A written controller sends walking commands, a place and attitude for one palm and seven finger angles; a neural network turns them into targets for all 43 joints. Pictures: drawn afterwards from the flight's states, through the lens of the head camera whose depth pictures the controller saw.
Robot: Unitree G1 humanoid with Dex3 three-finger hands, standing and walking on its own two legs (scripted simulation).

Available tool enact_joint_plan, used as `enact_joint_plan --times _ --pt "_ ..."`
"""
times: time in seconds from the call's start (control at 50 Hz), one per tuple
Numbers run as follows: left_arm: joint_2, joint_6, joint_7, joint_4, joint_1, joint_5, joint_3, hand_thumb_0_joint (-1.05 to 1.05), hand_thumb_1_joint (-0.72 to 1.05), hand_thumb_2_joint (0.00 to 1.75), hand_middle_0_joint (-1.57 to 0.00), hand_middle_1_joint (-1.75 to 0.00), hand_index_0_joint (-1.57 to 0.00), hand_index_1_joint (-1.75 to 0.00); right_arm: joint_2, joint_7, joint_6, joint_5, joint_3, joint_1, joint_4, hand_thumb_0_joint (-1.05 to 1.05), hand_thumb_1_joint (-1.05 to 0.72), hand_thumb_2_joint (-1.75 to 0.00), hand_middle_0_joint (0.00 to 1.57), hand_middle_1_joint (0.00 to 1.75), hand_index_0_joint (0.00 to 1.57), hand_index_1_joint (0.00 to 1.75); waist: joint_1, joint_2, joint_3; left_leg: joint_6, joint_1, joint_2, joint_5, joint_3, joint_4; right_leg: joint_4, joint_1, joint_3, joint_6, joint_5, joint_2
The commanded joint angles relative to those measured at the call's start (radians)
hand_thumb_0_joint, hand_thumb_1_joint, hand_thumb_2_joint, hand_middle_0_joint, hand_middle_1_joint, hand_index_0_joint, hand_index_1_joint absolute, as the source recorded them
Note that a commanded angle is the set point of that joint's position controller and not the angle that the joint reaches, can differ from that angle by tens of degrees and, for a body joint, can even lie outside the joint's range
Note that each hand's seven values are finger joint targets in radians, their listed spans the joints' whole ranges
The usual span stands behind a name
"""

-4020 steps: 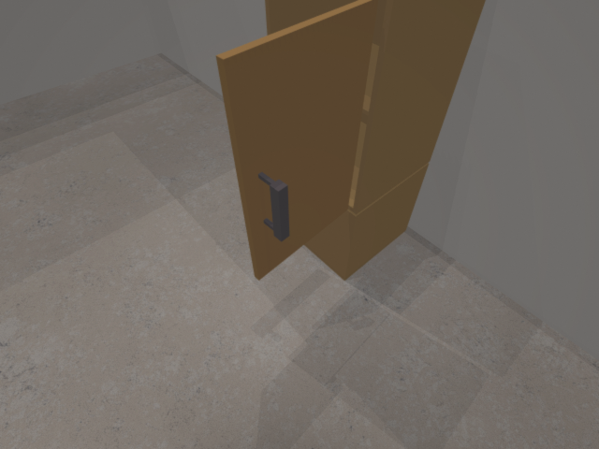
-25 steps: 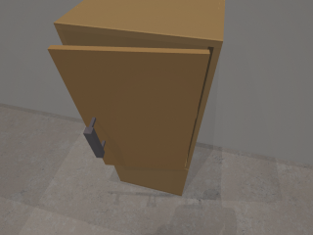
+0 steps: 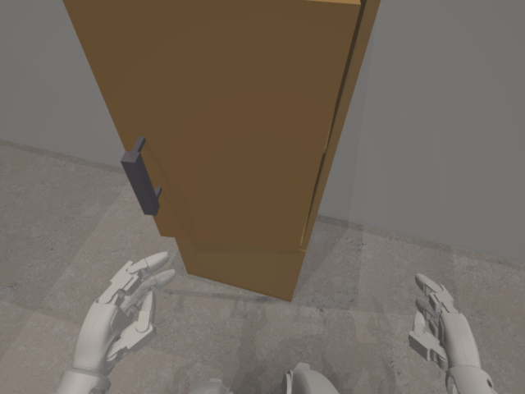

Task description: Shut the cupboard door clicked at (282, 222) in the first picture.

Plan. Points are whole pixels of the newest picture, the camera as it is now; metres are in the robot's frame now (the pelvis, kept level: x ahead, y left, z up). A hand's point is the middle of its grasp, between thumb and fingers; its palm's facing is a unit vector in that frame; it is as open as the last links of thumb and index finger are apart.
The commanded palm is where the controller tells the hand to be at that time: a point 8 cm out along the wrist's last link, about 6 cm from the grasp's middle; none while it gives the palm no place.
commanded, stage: raise the hand and make a fist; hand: left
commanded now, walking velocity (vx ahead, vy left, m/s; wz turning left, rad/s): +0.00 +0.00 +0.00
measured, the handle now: (146, 177) +0.48 +0.25 +0.01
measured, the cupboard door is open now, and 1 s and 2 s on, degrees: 10 10 10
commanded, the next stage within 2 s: bring the fist close to the handle in 1.56 s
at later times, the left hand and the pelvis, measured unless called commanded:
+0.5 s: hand (120, 340) +0.19 +0.21 +0.01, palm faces -0.04 -1.00 -0.04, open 4.1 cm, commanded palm +0.16 +0.26 +0.01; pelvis -0.04 +0.02 -0.03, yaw +1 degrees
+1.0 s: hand (103, 325) +0.21 +0.24 +0.01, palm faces -0.06 -1.00 -0.03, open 3.1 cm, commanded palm +0.19 +0.29 +0.01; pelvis +0.00 +0.05 -0.03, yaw +1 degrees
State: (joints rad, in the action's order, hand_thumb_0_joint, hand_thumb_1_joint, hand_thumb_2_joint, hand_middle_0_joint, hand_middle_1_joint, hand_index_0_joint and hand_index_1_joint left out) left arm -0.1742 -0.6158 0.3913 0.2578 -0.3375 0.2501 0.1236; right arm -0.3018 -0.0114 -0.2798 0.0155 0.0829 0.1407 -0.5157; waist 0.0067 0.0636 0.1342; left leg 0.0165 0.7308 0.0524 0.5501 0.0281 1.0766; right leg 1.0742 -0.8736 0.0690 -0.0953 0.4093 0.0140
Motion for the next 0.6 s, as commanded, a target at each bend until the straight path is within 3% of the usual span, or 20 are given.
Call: enact_joint_plan --times 0.0,0.06,0.08,0.12,0.14,0.2,0.28,0.3,0.32,0.38,0.46,0.5,0.54,0.58 --pt "-0.187 -0.023 -0.050 -0.304 0.061 0.079 0.144 0.00 0.90 0.90 -0.53 -0.66 -0.53 -0.66 -0.063 0.024 -0.012 0.004 0.006 -0.021 0.215 0.00 -0.90 -0.90 0.20 0.30 0.20 0.30 -0.038 -0.046 0.156 0.013 0.309 0.009 -0.027 -0.015 0.029 -0.235 0.236 -0.324 0.062 0.333 -0.090" --pt "-0.193 -0.086 -0.107 -0.522 0.159 0.048 0.085 0.00 0.90 0.90 -0.58 -0.72 -0.58 -0.72 -0.060 0.041 -0.023 -0.002 -0.009 0.016 0.201 0.00 -0.90 -0.90 0.20 0.30 0.20 0.30 0.010 -0.147 0.242 0.025 0.248 -0.011 -0.053 -0.037 0.056 -0.173 0.163 -0.253 0.056 0.279 -0.055" --pt "-0.190 -0.095 -0.112 -0.580 0.197 0.035 0.046 0.00 0.90 0.90 -0.60 -0.74 -0.60 -0.74 -0.067 0.047 -0.024 -0.006 -0.020 0.017 0.200 0.00 -0.90 -0.90 0.20 0.30 0.20 0.30 0.037 -0.138 0.247 0.031 0.248 -0.019 -0.044 -0.047 0.064 -0.150 0.128 -0.234 0.057 0.277 -0.045" --pt "-0.160 -0.072 -0.100 -0.530 0.142 0.022 -0.020 0.00 0.90 0.90 -0.64 -0.78 -0.64 -0.78 -0.072 0.055 -0.031 -0.004 -0.030 0.030 0.177 0.00 -0.90 -0.90 0.20 0.30 0.20 0.30 0.058 -0.168 0.209 0.031 0.257 -0.018 -0.014 -0.059 0.065 -0.146 0.087 -0.198 0.059 0.266 -0.037" --pt "-0.173 -0.048 -0.091 -0.500 0.131 0.018 -0.022 0.00 0.90 0.90 -0.66 -0.80 -0.66 -0.80 -0.080 0.061 -0.034 0.002 -0.034 0.036 0.167 0.00 -0.90 -0.90 0.20 0.30 0.20 0.30 0.064 -0.147 0.197 0.030 0.271 -0.022 0.006 -0.067 0.061 -0.148 0.081 -0.187 0.063 0.281 -0.037" --pt "-0.186 0.072 -0.067 -0.395 0.081 0.016 -0.013 0.00 0.90 0.90 -0.71 -0.86 -0.71 -0.86 -0.088 0.071 -0.029 0.018 -0.046 0.043 0.164 0.00 -0.90 -0.90 0.20 0.30 0.20 0.30 0.054 -0.091 0.187 0.030 0.315 -0.023 0.034 -0.070 0.046 -0.163 0.100 -0.175 0.073 0.319 -0.041" --pt "-0.241 0.198 -0.095 -0.402 0.039 0.043 0.106 0.00 0.90 0.90 -0.79 -0.94 -0.79 -0.94 -0.069 0.076 -0.015 0.026 -0.058 0.016 0.185 0.00 -0.90 -0.90 0.20 0.30 0.20 0.30 -0.016 -0.062 0.241 0.025 0.336 -0.020 0.016 -0.067 0.008 -0.170 0.186 -0.173 0.071 0.352 -0.045" --pt "-0.215 0.210 -0.104 -0.411 0.022 0.054 0.108 0.00 0.90 0.90 -0.81 -0.96 -0.81 -0.96 -0.059 0.074 -0.014 0.025 -0.055 0.018 0.191 0.00 -0.90 -0.90 0.20 0.30 0.20 0.30 -0.021 -0.054 0.246 0.019 0.337 -0.015 0.007 -0.066 0.003 -0.177 0.198 -0.174 0.074 0.348 -0.050" --pt "-0.221 0.209 -0.117 -0.432 0.007 0.058 0.128 0.00 0.90 0.90 -0.82 -0.98 -0.82 -0.98 -0.056 0.073 -0.015 0.024 -0.053 0.018 0.192 0.00 -0.90 -0.90 0.20 0.30 0.20 0.30 -0.033 -0.051 0.261 0.017 0.326 -0.017 -0.009 -0.068 -0.005 -0.169 0.202 -0.165 0.074 0.334 -0.048" --pt "-0.195 0.175 -0.145 -0.437 0.001 0.053 0.111 0.00 0.90 0.90 -0.88 -1.04 -0.88 -1.04 -0.050 0.069 -0.023 0.013 -0.059 0.011 0.188 0.00 -0.90 -0.90 0.20 0.30 0.20 0.30 -0.025 -0.020 0.236 0.018 0.342 -0.019 -0.033 -0.078 -0.004 -0.141 0.181 -0.146 0.067 0.301 -0.041" --pt "-0.165 0.128 -0.134 -0.408 -0.024 0.038 0.063 0.00 0.90 0.90 -0.95 -1.12 -0.95 -1.12 -0.069 0.063 -0.027 0.008 -0.047 0.045 0.183 0.00 -0.90 -0.90 0.20 0.30 0.20 0.30 0.001 -0.022 0.201 0.015 0.332 -0.018 -0.006 -0.085 -0.013 -0.115 0.110 -0.115 0.068 0.282 -0.039" --pt "-0.175 0.112 -0.127 -0.426 -0.009 0.034 0.054 0.00 0.90 0.90 -0.99 -1.16 -0.99 -1.16 -0.079 0.065 -0.029 0.007 -0.046 0.050 0.188 0.00 -0.90 -0.90 0.20 0.30 0.20 0.30 -0.001 -0.062 0.206 0.015 0.318 -0.015 0.002 -0.090 -0.022 -0.094 0.090 -0.103 0.063 0.264 -0.038" --pt "-0.183 0.109 -0.124 -0.430 -0.023 0.039 0.059 0.00 0.90 0.90 -1.02 -1.20 -1.02 -1.20 -0.085 0.067 -0.025 0.010 -0.044 0.060 0.195 0.00 -0.90 -0.90 0.20 0.30 0.20 0.30 0.001 -0.046 0.201 0.014 0.312 -0.017 0.019 -0.097 -0.034 -0.095 0.086 -0.097 0.064 0.266 -0.035" --pt "-0.198 0.099 -0.132 -0.480 0.000 0.036 0.062 0.00 0.90 0.90 -1.06 -1.24 -1.06 -1.24 -0.091 0.069 -0.021 0.009 -0.048 0.055 0.200 0.00 -0.90 -0.90 0.20 0.30 0.20 0.30 -0.004 -0.084 0.213 0.014 0.284 -0.018 0.015 -0.109 -0.050 -0.062 0.069 -0.072 0.057 0.227 -0.024"
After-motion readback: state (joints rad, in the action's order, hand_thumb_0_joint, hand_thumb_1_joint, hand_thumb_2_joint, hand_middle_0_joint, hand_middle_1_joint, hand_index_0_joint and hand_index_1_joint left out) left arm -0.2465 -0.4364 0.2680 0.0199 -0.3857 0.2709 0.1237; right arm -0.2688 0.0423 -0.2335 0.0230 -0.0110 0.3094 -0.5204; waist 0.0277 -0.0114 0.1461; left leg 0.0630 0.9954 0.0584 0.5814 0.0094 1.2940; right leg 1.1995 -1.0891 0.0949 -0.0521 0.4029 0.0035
